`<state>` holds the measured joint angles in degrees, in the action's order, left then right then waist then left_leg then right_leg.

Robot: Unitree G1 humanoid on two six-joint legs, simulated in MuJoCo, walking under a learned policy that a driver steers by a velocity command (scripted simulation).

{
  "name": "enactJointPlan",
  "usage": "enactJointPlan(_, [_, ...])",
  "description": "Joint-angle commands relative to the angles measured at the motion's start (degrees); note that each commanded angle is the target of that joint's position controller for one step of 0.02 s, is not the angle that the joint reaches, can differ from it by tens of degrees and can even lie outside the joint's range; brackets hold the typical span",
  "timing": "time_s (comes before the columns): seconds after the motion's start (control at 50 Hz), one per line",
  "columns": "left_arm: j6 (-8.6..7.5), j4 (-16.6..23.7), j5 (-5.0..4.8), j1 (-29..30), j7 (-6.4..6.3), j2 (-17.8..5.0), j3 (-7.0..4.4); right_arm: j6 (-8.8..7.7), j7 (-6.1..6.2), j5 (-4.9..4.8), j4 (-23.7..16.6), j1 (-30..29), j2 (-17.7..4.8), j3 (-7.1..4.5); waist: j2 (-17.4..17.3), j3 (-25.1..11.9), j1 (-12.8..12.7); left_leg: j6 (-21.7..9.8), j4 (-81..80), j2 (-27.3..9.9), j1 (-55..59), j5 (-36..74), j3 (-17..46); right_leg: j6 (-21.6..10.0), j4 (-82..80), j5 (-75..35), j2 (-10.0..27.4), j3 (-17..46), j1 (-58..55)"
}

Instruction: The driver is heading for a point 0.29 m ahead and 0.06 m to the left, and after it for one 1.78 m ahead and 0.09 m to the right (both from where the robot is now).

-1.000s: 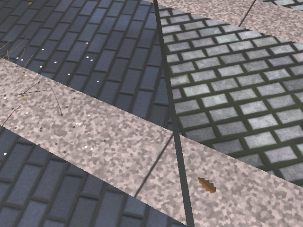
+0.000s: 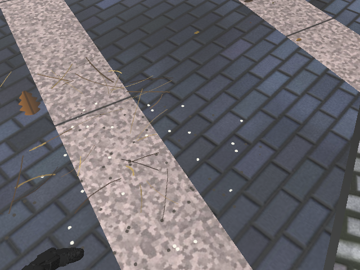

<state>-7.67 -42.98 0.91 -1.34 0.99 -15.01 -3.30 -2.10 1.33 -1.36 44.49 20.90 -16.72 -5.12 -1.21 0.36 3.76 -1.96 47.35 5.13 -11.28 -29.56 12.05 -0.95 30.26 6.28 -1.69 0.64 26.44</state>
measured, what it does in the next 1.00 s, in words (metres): walks ahead: left foot, then right foot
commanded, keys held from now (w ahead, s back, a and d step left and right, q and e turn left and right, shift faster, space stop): q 0.46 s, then e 0.54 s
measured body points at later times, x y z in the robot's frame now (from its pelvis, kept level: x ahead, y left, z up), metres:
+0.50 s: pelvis +0.12 +0.03 +0.01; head +0.17 +0.06 +0.45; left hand +0.16 +0.35 -0.11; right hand +0.39 -0.18 -0.06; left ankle +0.16 +0.14 -0.72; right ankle +0.10 -0.13 -0.66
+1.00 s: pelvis +0.15 +0.02 +0.02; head +0.19 +0.02 +0.46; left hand +0.20 +0.33 -0.09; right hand +0.37 -0.22 -0.08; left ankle +0.12 +0.14 -0.68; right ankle +0.18 -0.10 -0.72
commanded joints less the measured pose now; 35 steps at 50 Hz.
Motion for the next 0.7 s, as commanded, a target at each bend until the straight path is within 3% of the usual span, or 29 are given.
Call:
enactJointPlan(0.02, [0.72,1.51,-0.34,-13.47,-0.53,-8.72,-2.83,-0.72,0.39,-0.42,-5.89,2.23,-8.73,-1.06,10.81,-12.8,-7.24,2.87,30.28,-3.42,-33.06,-3.94,-0.81,-14.16,-7.98,-11.74,26.06,32.97,-40.02])
enactJointPlan(0.04, [1.46,2.3,-0.02,-10.31,-0.66,-6.82,-2.04,0.06,0.58,0.14,-6.62,-1.53,-9.42,-1.47,6.15,-8.96,-6.68,3.7,30.04,-5.34,-31.48,-0.8,-3.25,-12.2,-7.38,-20.29,23.38,22.93,-32.88])
enactJointPlan(0.06, [2.02,2.07,0.03,-8.1,-0.65,-5.82,-1.63,0.68,0.65,0.71,-7.41,-3.4,-9.05,-1.77,4.86,-5.93,-5.42,4.18,27.39,-6.82,-29.69,0.97,-4.39,-11.24,-7.82,-26.91,20.72,16.77,-26.53])
enactJointPlan(0.1, [2.4,1.26,0.2,-6.54,-0.69,-6.07,-1.57,2.14,0.36,0.09,-8.18,-2.6,-5.9,-1.55,7.48,-3.4,-3.18,4.09,21.74,-8.82,-24.6,3.13,-6.72,-9.98,-10.94,-27.79,17.27,9.15,-18.38])
enactJointPlan(0.14, [2.59,0.62,0.19,-5.84,-1.07,-8.36,-2.39,3.01,0.24,-0.23,-9.87,-3.85,-3.33,-0.79,9.03,-3.05,-2.91,4.74,16.47,-9.04,-24.27,6.03,-8.52,-11.78,-13.82,-29.79,17.66,5.79,-16.89])
enactJointPlan(0.18, [3.13,0.41,-0.21,-5.31,-1.65,-9.85,-2.96,3.38,-0.01,0.13,-10.93,-5.2,-3.21,-0.63,7.99,-5.07,-3.01,4.88,11.25,-9.57,-23.59,11.34,-8.97,-12.53,-14.75,-30.75,18.94,3.27,-18.49])
enactJointPlan(0.24, [4.26,0.32,-0.93,-3.85,-2.21,-10.43,-3.08,3.44,-1.02,0.33,-11.92,-7.93,-3.29,-0.53,7.6,-5.95,-3.65,4.11,2.59,-9.51,-19.17,19.59,-10.72,-11.18,-15.34,-26.17,18.06,-2.4,-18.58])
enactJointPlan(0.32, [5.31,-0.53,-1.88,-5.13,-1.87,-12.06,-3.5,3.96,-2.55,0.46,-14.29,-12.92,-4.27,-0.99,7.96,-3.88,-5.22,2.28,-6.12,-8.45,-15.96,19.88,-13.23,-9.34,-13.23,-19.73,18.5,-5.44,-20.08])
enactJointPlan(0.38, [5.93,-0.66,-3.09,-5.15,-1.6,-13.23,-3.91,4.34,-3.26,0.45,-15.41,-12.88,-5.33,-1.77,8.02,-3.38,-4.19,-0.03,-14.31,-6.91,-12.86,18.2,-14.99,-7.22,-7.46,-19.59,19.43,-5.9,-22.7])
enactJointPlan(0.4, [6.06,-0.8,-3.45,-5.15,-1.61,-12.7,-3.82,4.25,-3.13,0.62,-14.81,-10.56,-6.01,-2.29,7.02,-4.28,-2.77,-1.4,-19.8,-5.25,-7.71,22.03,-15.93,-5.39,-2.23,-20.68,17.8,-7.76,-21.7])
enactJointPlan(0.42, [5.96,-1.72,-2.91,-8.35,-1.34,-11.09,-3.46,4.08,-2.26,0.98,-13.87,-6.25,-9.38,-3.61,2.13,-6.99,-1.4,-3.93,-24.22,-5.53,2.15,34.54,-12.75,-1.91,7.49,-17.7,14.11,-10.37,-17.23])
enactJointPlan(0.44, [5.65,0.62,0.14,-8.5,-1.01,-7.82,-2.17,3.97,-0.8,1.72,-14.47,-2.43,-16.87,-5.26,-12.72,-11.01,-1.71,-10.52,-21.46,-19.99,16.68,63.08,6.58,2.89,26.14,9.94,8.06,-12.95,-0.55])
enactJointPlan(0.46, [5.48,2.43,0.76,-8.0,-0.85,-7.07,-1.42,3.25,-1.08,2.65,-15.92,-3.91,-17.04,-4.45,-15.92,-17.16,-1.96,-22.34,-23.28,-28.94,19.71,61.7,21.2,4.8,39.67,34.9,1.48,-3.53,10.62])
enactJointPlan(0.48, [5.91,1.38,-0.93,-5.86,-0.64,-10.36,-2.31,2.5,-1.7,2.17,-15.82,-5.11,-12.43,-3.04,-6.81,-16.61,-0.06,-20.36,-24.41,-26.88,16.5,58.5,14.58,4.57,43.39,32.32,4.09,1.54,11.49])
enactJointPlan(0.5, [6.42,1.12,-2.04,-5.63,-0.78,-10.02,-2.22,1.9,-1.68,1.79,-15.25,-7.87,-9.63,-1.93,-5.16,-13.14,-1.75,-16.31,-23.97,-23.55,12.78,53.54,8.04,3.71,41.7,28.36,5.64,1.67,11.47])
enactJointPlan(0.52, [6.95,-0.19,-1.7,-6.29,-1.3,-9.07,-2.04,1.78,-1.58,1.32,-14.89,-10.48,-7.57,-1.21,-2.33,-11.01,-2.96,-13.01,-24.57,-20.46,9.19,47.49,4.24,3.8,37.61,25.1,6.91,1.78,10.42])
enactJointPlan(0.54, [7.55,-0.62,-1.1,-6.6,-1.74,-9.28,-2.1,1.89,-1.34,1.24,-14.55,-12.9,-6.55,-0.63,-3.52,-9.63,-4.08,-11.61,-25.55,-18.89,4.56,44.53,1.51,4.36,34.47,22.03,7.35,1.3,7.01])
enactJointPlan(0.58, [8.42,-2.14,-1.16,-9.66,-1.7,-7.45,-1.54,1.67,-1.07,2.73,-13.71,-15.71,-4.96,0.29,-5.68,-9.3,-6.29,-11.17,-27.09,-16.56,-2.79,43.72,-3.28,5.45,29.61,17.82,6.62,-0.04,-1.87])
enactJointPlan(0.62, [8.65,-2.67,-1.21,-9.8,-1.65,-5.37,-0.51,1.16,-0.88,3.31,-12.03,-16.2,-3.62,0.75,-6.57,-8.67,-5.69,-10.61,-27.67,-15.63,-4.22,39.4,-5.96,5.74,20.05,15.63,6.75,-0.23,-6.71])
enactJointPlan(0.64, [8.69,-2.35,-1.17,-8.63,-1.63,-5.31,-0.23,1.05,-0.79,3.47,-11.01,-15.48,-4.0,0.68,-6.9,-8.23,-4.65,-10.85,-27.96,-16.37,-4.03,36.41,-5.6,5.57,16.81,14.82,6.68,-0.32,-7.93])
enactJointPlan(0.7, [8.95,-1.11,-1.55,-7.22,-1.52,-8.52,-0.91,1.59,-0.26,3.06,-9.36,-15.41,-7.11,-0.08,-7.52,-5.94,-3.65,-11.36,-28.03,-18.81,-3.76,27.3,-3.08,4.42,12.32,13.91,5.28,-1.89,-8.7])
